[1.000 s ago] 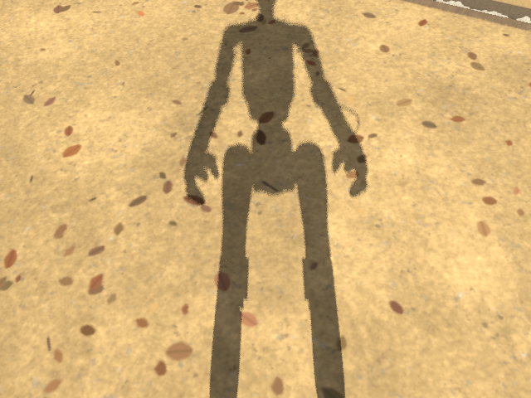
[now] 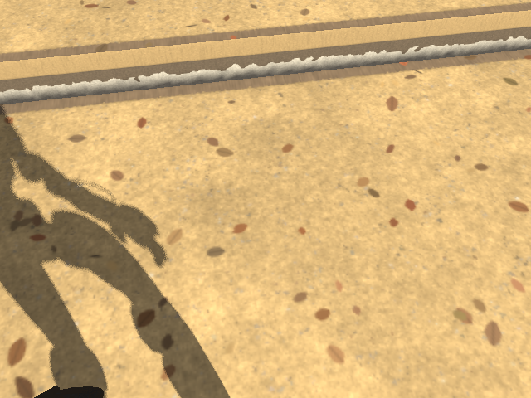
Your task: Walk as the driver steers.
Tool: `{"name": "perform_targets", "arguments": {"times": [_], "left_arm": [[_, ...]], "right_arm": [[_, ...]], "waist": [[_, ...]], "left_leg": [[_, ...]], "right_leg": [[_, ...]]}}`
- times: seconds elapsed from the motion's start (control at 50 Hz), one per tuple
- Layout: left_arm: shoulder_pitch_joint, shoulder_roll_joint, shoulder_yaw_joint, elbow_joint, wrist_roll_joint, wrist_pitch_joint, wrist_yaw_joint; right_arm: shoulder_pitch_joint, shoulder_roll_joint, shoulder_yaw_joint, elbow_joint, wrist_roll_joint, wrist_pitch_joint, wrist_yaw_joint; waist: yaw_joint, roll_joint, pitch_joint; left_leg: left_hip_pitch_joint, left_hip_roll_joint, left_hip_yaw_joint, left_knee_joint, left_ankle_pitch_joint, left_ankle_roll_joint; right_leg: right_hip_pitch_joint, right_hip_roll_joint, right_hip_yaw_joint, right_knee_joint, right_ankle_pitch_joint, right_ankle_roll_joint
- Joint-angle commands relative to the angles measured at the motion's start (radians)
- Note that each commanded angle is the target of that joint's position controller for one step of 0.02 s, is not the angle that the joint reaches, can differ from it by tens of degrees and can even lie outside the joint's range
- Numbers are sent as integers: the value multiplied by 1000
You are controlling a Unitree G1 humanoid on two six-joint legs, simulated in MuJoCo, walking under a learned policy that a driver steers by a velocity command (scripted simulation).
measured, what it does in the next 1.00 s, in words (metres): walks ahead: left foot, then right foot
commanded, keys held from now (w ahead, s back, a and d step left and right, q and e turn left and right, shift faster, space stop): w+e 0.14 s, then w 0.40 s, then no key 0.46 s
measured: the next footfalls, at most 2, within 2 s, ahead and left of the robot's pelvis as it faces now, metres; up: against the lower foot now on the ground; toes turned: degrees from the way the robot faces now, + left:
left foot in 0.42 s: +0.43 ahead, +0.13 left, +0.00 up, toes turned -10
right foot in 0.86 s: +0.58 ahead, -0.13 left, +0.00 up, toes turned -9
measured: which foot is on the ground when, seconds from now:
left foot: up 0.00-0.40, down 0.42-0.88, up 0.90-1.00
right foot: down 0.00-0.42, up 0.44-0.84, down 0.86-1.00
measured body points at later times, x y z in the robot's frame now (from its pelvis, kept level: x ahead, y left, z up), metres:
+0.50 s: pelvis +0.29 +0.04 +0.01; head +0.32 +0.04 +0.46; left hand +0.39 +0.32 -0.11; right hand +0.44 -0.24 -0.07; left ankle +0.39 +0.13 -0.72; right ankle +0.12 -0.06 -0.65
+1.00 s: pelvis +0.47 -0.01 +0.01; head +0.49 -0.03 +0.46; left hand +0.69 +0.19 -0.08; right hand +0.51 -0.29 -0.12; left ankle +0.43 +0.14 -0.68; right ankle +0.54 -0.13 -0.72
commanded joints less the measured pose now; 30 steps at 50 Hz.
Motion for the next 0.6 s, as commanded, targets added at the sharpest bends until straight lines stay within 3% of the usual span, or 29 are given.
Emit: {"name": "perform_targets", "arguments": {"times": [0.02,0.06,0.1,0.16,0.24,0.28,0.34,0.38,0.4,0.42,0.44,0.46,0.48,0.5,0.52,0.56,0.6], "left_arm": [[153,144,47,-28,2,-23,6],[89,122,38,-53,19,-25,8],[97,132,41,-41,15,-30,19],[139,151,45,-16,15,-28,42],[206,139,37,26,7,-25,52],[238,152,38,48,5,-25,50],[266,147,38,71,3,-17,49],[263,148,39,81,2,-8,49],[249,138,35,81,2,-7,49],[241,102,20,74,8,-8,47],[310,49,1,52,11,-17,48],[381,26,-11,60,0,-30,50],[295,116,8,57,-13,-33,48],[197,136,13,35,-15,-35,47],[138,124,11,22,-1,-37,46],[139,92,13,24,9,-34,43],[176,53,6,41,15,-23,45]], "right_arm": [[-79,-126,-16,-150,-5,-66,-2],[-37,-146,-30,-140,-28,-40,0],[-30,-114,-24,-140,-37,-18,0],[-123,-80,-13,-165,-40,-7,-3],[-271,-40,6,-185,-26,-21,17],[-317,-58,1,-197,-14,-28,26],[-334,-87,-12,-210,-13,-37,37],[-286,-100,-21,-204,-11,-40,38],[-204,-118,-34,-183,-16,-43,34],[-81,-158,-51,-161,-25,-47,28],[61,-241,-73,-147,-43,-47,24],[148,-233,-79,-100,-25,-34,37],[137,-151,-55,-100,0,-28,37],[69,-122,-45,-109,-3,-20,33],[16,-104,-36,-117,-14,-12,31],[-41,-75,-23,-122,-32,-15,30],[-55,-77,-21,-109,-28,-21,30]], "waist": [[69,19,-180],[8,1,-142],[-1,-7,-125],[30,-29,-87],[108,-56,-67],[130,-65,-50],[129,-80,-42],[98,-109,-48],[50,-108,-85],[-11,-86,-191],[-31,80,-362],[-28,316,-433],[-56,203,-315],[-52,125,-191],[-33,78,-117],[19,103,-67],[50,112,-87]], "left_leg": [[-527,50,-117,103,111,13],[-414,79,-122,23,146,-6],[-387,82,-102,-54,168,-37],[-407,64,-87,-231,339,-66],[-310,18,-65,-518,600,-55],[-308,9,-71,-573,616,-38],[-330,-4,-76,-644,504,3],[-275,-20,-56,-673,411,42],[-165,-40,-30,-713,415,71],[38,17,-75,-692,460,119],[408,222,-363,-663,446,244],[578,349,-734,-806,200,337],[518,331,-731,-852,3,296],[389,297,-595,-872,18,258],[267,253,-495,-897,114,246],[120,194,-373,-939,359,237],[65,177,-262,-931,729,251]], "right_leg": [[528,-292,534,-328,59,-209],[357,-250,454,-364,202,-203],[271,-235,403,-391,262,-212],[211,-191,323,-401,254,-187],[202,-156,260,-391,124,-121],[245,-186,290,-370,93,-117],[365,-238,354,-299,127,-102],[413,-256,377,-249,231,-84],[416,-225,355,-170,366,-64],[369,-170,307,3,414,-32],[93,-61,218,330,195,34],[-169,34,182,577,-392,85],[-285,-21,232,667,-381,82],[-317,-69,189,665,-294,80],[-302,-105,153,616,-225,80],[-208,-150,136,519,-150,90],[-131,-145,107,442,-163,117]]}}
Keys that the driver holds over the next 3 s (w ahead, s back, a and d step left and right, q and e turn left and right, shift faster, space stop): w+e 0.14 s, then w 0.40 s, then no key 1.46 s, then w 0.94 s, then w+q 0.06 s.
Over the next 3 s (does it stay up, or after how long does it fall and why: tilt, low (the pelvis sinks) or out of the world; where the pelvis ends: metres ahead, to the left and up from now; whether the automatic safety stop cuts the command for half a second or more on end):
stays up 0.94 -0.03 0.03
